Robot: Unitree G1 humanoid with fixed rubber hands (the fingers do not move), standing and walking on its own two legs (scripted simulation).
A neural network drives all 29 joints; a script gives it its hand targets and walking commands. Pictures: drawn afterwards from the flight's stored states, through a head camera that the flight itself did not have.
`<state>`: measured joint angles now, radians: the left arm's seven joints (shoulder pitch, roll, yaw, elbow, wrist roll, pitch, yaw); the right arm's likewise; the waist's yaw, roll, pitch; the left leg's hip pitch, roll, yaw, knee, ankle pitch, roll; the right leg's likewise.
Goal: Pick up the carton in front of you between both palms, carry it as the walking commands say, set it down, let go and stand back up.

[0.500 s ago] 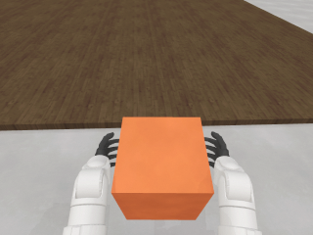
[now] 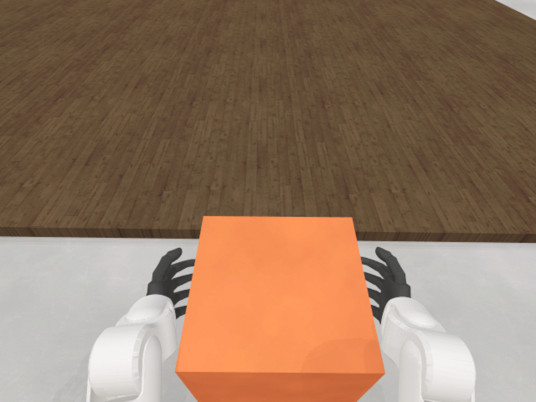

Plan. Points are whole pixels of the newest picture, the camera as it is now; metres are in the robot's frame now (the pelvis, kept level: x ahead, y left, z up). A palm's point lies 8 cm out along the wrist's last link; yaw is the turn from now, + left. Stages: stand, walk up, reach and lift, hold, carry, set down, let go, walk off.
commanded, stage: carry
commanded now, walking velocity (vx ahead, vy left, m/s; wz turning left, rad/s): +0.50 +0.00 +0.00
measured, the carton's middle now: (276, 321) +0.25 +0.00 +0.01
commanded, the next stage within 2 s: none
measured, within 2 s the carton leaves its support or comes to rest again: neither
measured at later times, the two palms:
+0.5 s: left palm (199, 154) +0.55 +0.17 +0.08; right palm (350, 165) +0.52 -0.13 +0.10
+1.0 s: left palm (233, 57) +0.94 +0.15 +0.14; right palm (342, 60) +0.95 -0.15 +0.14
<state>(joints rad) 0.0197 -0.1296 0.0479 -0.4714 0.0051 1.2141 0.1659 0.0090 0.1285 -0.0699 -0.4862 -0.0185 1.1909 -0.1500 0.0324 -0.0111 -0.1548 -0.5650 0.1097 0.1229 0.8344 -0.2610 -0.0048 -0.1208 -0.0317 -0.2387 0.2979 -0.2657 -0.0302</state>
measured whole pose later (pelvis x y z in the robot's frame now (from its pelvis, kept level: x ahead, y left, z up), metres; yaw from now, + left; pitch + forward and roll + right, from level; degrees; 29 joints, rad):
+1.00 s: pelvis +0.62 +0.00 +0.00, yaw -1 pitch +4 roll +0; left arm -0.44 -0.10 0.20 -0.28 -0.03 1.20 0.18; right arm -0.44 0.10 -0.22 -0.34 -0.02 1.21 -0.17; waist 0.05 0.01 -0.04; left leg -0.68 0.10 0.08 0.84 -0.14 0.04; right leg -0.17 -0.03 -0.22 0.37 -0.28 -0.04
